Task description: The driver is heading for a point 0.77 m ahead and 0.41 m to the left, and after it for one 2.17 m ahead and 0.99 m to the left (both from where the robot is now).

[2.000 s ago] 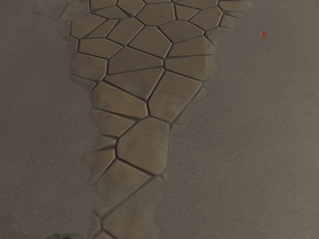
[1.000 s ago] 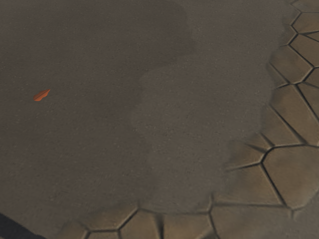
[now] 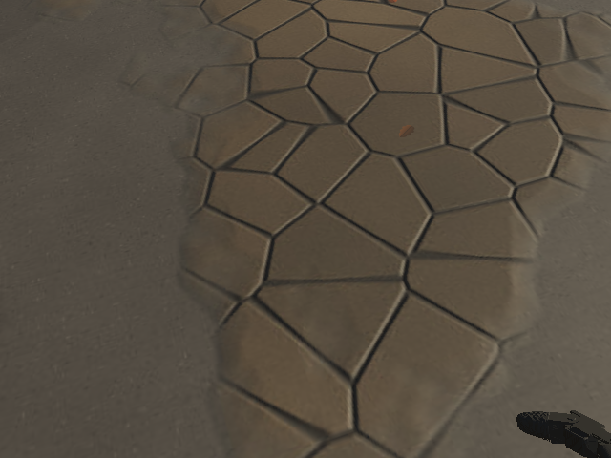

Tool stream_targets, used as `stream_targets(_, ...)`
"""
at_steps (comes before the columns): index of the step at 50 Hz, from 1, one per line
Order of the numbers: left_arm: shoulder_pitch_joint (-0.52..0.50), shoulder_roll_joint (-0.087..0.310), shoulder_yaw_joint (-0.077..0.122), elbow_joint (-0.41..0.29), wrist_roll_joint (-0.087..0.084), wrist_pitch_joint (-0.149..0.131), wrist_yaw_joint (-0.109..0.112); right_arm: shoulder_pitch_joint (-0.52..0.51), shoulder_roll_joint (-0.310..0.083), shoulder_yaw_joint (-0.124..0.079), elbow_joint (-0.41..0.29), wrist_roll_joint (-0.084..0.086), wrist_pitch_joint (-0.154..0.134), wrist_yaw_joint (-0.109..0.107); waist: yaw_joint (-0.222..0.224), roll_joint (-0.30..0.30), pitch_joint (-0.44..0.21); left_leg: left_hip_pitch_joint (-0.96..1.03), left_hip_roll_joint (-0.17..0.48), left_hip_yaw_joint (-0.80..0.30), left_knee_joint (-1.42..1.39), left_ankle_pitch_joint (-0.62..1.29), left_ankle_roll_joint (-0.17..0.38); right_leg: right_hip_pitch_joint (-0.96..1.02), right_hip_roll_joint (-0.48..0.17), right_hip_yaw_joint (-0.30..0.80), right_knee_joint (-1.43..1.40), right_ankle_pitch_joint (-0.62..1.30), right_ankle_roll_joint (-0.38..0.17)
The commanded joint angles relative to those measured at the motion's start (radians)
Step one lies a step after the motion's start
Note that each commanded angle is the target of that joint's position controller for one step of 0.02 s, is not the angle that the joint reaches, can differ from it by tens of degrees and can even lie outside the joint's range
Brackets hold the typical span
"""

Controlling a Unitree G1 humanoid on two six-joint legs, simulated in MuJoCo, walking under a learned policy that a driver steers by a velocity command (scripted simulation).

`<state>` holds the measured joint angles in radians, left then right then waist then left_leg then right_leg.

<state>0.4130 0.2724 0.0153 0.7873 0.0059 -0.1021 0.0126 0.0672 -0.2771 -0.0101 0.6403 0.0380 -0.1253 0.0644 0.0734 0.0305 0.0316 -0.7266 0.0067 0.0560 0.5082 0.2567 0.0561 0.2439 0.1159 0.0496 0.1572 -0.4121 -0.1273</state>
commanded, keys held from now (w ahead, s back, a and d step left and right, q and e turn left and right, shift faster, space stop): w+q+shift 0.98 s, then w+e+shift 0.02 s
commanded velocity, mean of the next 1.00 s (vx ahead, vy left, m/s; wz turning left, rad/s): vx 0.99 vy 0.00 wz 0.85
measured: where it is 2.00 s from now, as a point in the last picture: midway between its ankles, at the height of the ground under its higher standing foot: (91, 127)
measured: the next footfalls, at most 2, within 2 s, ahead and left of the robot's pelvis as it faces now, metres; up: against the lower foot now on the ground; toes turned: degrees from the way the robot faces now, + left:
left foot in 0.06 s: +0.31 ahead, +0.06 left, +0.00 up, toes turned +3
right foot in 0.48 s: +0.74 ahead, -0.07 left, +0.00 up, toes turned +33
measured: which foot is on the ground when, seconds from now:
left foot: up 0.00-0.04, down 0.06-0.50, up 0.52-0.94, down 0.96-1.00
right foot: down 0.00-0.06, up 0.08-0.46, down 0.48-0.96, up 0.98-1.00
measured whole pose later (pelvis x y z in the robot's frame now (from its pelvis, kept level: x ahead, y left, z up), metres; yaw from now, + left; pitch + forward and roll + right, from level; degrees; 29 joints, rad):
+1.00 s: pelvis +0.86 +0.22 -0.03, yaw +54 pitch -1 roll -2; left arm 0.39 0.29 0.04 0.81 0.00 -0.09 0.02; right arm 0.11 -0.32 -0.05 0.56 0.03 -0.04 0.06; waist 0.04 0.02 0.07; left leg -0.56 -0.08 0.10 0.78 -0.25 0.17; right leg 0.00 -0.02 -0.10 1.13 -0.45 0.03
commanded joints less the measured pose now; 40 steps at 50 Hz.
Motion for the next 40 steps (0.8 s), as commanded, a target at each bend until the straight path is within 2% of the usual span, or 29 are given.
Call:
stream_targets(1,0.033,0.206,0.051,-0.007,0.039,0.016,0.032,-0.070,-0.129,-0.049,-0.100,0.015,-0.017,0.021,-0.058,-0.163,-0.020,0.175,-0.118,0.090,0.033,-0.107,0.046,-0.033,-0.270,-0.072,0.177,1.430,0.103)
stream_targets(2,0.000,0.219,0.057,-0.016,0.061,0.028,0.045,0.075,-0.159,-0.064,-0.067,0.021,-0.002,0.015,-0.137,-0.187,-0.094,0.299,-0.140,0.105,0.088,-0.178,0.059,-0.027,-0.282,-0.077,0.347,1.651,0.116)
stream_targets(3,-0.073,0.241,0.065,-0.038,0.077,0.039,0.049,0.309,-0.199,-0.084,-0.005,0.026,0.018,0.001,-0.246,-0.189,-0.182,0.498,-0.121,0.075,0.125,-0.205,0.084,-0.088,-0.287,-0.084,0.596,1.758,0.126)
stream_targets(4,-0.208,0.258,0.069,-0.087,0.075,0.042,0.053,0.602,-0.227,-0.093,0.071,0.015,0.035,-0.015,-0.408,-0.060,-0.247,0.819,-0.047,-0.046,0.068,-0.174,0.138,-0.330,-0.217,-0.122,1.064,1.503,0.144)
stream_targets(5,-0.020,0.007,0.005,-0.120,0.051,0.022,0.020,0.586,-0.225,-0.081,0.113,-0.006,0.024,-0.011,-0.201,0.372,-0.318,1.292,0.161,-0.512,0.162,-0.528,0.351,-0.979,-0.025,0.017,1.519,-0.136,0.214)
stream_targets(6,-0.079,0.097,-0.007,-0.160,-0.023,-0.030,-0.011,0.534,-0.172,-0.085,0.062,-0.028,0.031,-0.025,-0.245,0.227,-0.411,1.288,0.245,-0.904,-0.130,-0.981,0.386,-1.085,-0.010,0.129,1.524,-0.099,0.159)
stream_targets(7,-0.200,0.154,0.008,-0.194,-0.049,-0.062,-0.026,0.470,-0.158,-0.085,0.039,-0.044,0.031,-0.042,-0.234,0.103,-0.235,1.131,0.239,-0.896,-0.242,-0.973,0.327,-1.121,-0.066,0.156,1.410,0.001,0.107)
stream_targets(8,-0.250,0.141,-0.001,-0.215,-0.031,-0.080,-0.031,0.405,-0.132,-0.076,0.032,-0.048,0.028,-0.037,-0.167,-0.093,-0.122,0.925,0.210,-0.839,-0.282,-0.870,0.294,-1.059,-0.098,0.140,1.297,0.062,0.073)
stream_targets(9,-0.250,0.112,-0.005,-0.207,-0.007,-0.085,-0.033,0.337,-0.126,-0.071,0.014,-0.044,0.022,-0.035,-0.105,-0.155,-0.037,0.748,0.161,-0.769,-0.306,-0.776,0.300,-0.999,-0.114,0.134,1.203,0.089,0.066)
stream_targets(10,-0.212,0.105,-0.004,-0.199,0.007,-0.078,-0.031,0.281,-0.129,-0.071,-0.005,-0.050,0.021,-0.040,-0.052,-0.141,0.009,0.621,0.108,-0.703,-0.334,-0.704,0.309,-0.944,-0.136,0.143,1.148,0.105,0.078)
stream_targets(12,-0.191,0.121,0.002,-0.194,0.015,-0.057,-0.018,0.245,-0.113,-0.069,-0.009,-0.027,0.026,-0.044,-0.017,-0.100,0.056,0.475,0.044,-0.590,-0.348,-0.587,0.300,-0.897,-0.171,0.113,1.013,0.123,0.118)
stream_targets(14,-0.303,0.105,-0.008,-0.250,0.033,-0.049,-0.010,0.248,-0.121,-0.071,0.002,-0.005,0.027,-0.059,-0.043,-0.076,0.115,0.294,-0.010,-0.482,-0.363,-0.462,0.277,-0.815,-0.162,0.043,0.790,0.227,0.161)
stream_targets(16,-0.416,0.047,-0.023,-0.298,0.034,-0.051,-0.013,0.269,-0.144,-0.082,0.024,0.008,0.031,-0.072,-0.097,-0.025,0.119,0.147,-0.068,-0.407,-0.351,-0.458,0.210,-0.624,-0.123,0.001,0.547,0.450,0.182)
stream_targets(18,-0.446,0.063,-0.007,-0.314,0.005,-0.050,-0.011,0.331,-0.162,-0.090,0.054,0.018,0.035,-0.077,-0.137,0.022,0.061,0.161,-0.051,-0.455,-0.332,-0.543,0.165,-0.478,-0.090,0.025,0.443,0.609,0.203)
stream_targets(21,-0.468,0.127,0.027,-0.323,-0.035,-0.054,-0.003,0.365,-0.139,-0.091,0.074,0.024,0.047,-0.082,-0.143,0.062,0.031,0.408,-0.023,-0.523,-0.206,-0.531,0.124,-0.503,-0.098,0.085,0.315,0.530,0.206)
stream_targets(22,-0.434,0.150,0.043,-0.315,-0.041,-0.060,-0.001,0.366,-0.137,-0.093,0.076,0.017,0.056,-0.083,-0.117,0.074,0.001,0.477,-0.009,-0.536,-0.127,-0.427,0.107,-0.475,-0.093,0.080,0.302,0.466,0.193)
stream_targets(23,-0.323,0.183,0.067,-0.298,-0.046,-0.064,0.001,0.350,-0.147,-0.095,0.073,0.005,0.063,-0.078,-0.041,0.078,-0.077,0.528,-0.023,-0.509,0.033,-0.251,0.073,-0.371,-0.095,0.068,0.308,0.387,0.169)
stream_targets(24,-0.097,0.206,0.084,-0.265,-0.051,-0.059,0.006,0.307,-0.125,-0.083,0.046,-0.024,0.069,-0.069,0.081,0.083,-0.241,0.459,-0.034,-0.463,0.291,-0.179,0.034,-0.119,-0.175,0.093,0.411,0.294,0.129)
stream_targets(25,0.116,0.270,0.096,-0.224,-0.045,-0.043,0.013,0.356,0.008,-0.042,0.016,-0.065,0.066,-0.066,0.100,-0.142,-0.411,0.271,-0.091,-0.365,0.655,-0.665,0.024,0.185,-0.367,0.337,0.438,0.095,0.088)
stream_targets(26,0.090,0.343,0.107,-0.189,-0.008,-0.036,-0.015,0.517,0.038,-0.014,-0.040,0.037,0.049,-0.061,-0.027,-0.646,-0.527,-0.054,-0.097,-0.275,0.955,-0.817,-0.003,0.339,-0.606,0.995,0.177,-0.366,-0.096)
stream_targets(27,0.016,0.213,0.092,-0.232,-0.007,-0.025,-0.012,0.429,-0.060,-0.026,0.000,0.052,0.062,-0.076,0.028,-0.409,-0.357,-0.149,-0.004,-0.243,1.020,-0.700,-0.012,0.223,-0.532,0.932,0.114,-0.547,-0.064)
stream_targets(28,-0.023,0.156,0.078,-0.222,-0.009,-0.015,-0.005,0.295,-0.117,-0.040,-0.017,0.025,0.067,-0.075,0.057,-0.245,-0.202,-0.175,0.017,-0.195,1.005,-0.624,-0.013,0.089,-0.485,0.704,0.127,-0.344,-0.024)
stream_targets(29,-0.040,0.149,0.075,-0.203,0.006,-0.009,-0.006,0.206,-0.115,-0.043,-0.030,-0.005,0.073,-0.072,0.050,-0.052,-0.108,-0.130,0.055,-0.174,0.964,-0.587,-0.012,-0.052,-0.439,0.531,0.134,-0.083,0.000)
stream_targets(30,-0.068,0.136,0.072,-0.179,0.016,-0.009,-0.006,0.162,-0.104,-0.048,-0.056,-0.016,0.073,-0.063,0.020,-0.048,-0.046,-0.103,0.090,-0.182,0.897,-0.551,-0.009,-0.153,-0.409,0.420,0.131,0.069,-0.008)
stream_targets(31,-0.088,0.108,0.064,-0.158,0.020,-0.013,-0.005,0.157,-0.089,-0.050,-0.066,-0.004,0.082,-0.054,-0.008,-0.080,-0.014,-0.065,0.121,-0.184,0.862,-0.548,-0.006,-0.221,-0.380,0.322,0.113,0.145,0.002)
stream_targets(33,-0.094,0.063,0.055,-0.119,-0.002,-0.018,-0.015,0.151,-0.046,-0.041,-0.089,0.017,0.102,-0.045,-0.034,-0.118,0.005,-0.080,0.155,-0.168,0.844,-0.560,0.004,-0.261,-0.368,0.208,0.089,0.237,0.000)
stream_targets(35,-0.111,0.079,0.061,-0.092,-0.012,-0.019,-0.016,0.118,-0.029,-0.031,-0.113,0.007,0.111,-0.036,-0.057,-0.094,0.046,-0.132,0.171,-0.158,0.811,-0.512,-0.003,-0.296,-0.378,0.112,0.056,0.342,-0.007)
stream_targets(37,-0.154,0.113,0.067,-0.087,-0.003,-0.020,-0.011,0.084,-0.037,-0.026,-0.128,0.001,0.104,-0.027,-0.075,-0.078,0.088,-0.121,0.165,-0.138,0.701,-0.400,-0.017,-0.354,-0.357,-0.003,0.008,0.405,0.002)
stream_targets(40,-0.114,0.157,0.073,-0.059,0.003,-0.023,-0.003,-0.032,-0.058,-0.027,-0.145,-0.006,0.089,-0.005,-0.032,-0.009,0.130,-0.068,0.120,-0.039,0.476,-0.220,0.000,-0.327,-0.309,-0.158,-0.032,0.510,0.048)
Velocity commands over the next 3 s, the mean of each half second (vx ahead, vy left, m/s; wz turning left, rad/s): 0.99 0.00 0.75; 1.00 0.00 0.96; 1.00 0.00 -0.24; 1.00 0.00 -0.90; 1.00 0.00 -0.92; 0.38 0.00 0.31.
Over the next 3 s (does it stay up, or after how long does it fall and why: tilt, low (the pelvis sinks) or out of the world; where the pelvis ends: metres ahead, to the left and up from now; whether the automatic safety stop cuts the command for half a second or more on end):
stays up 2.28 0.94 0.01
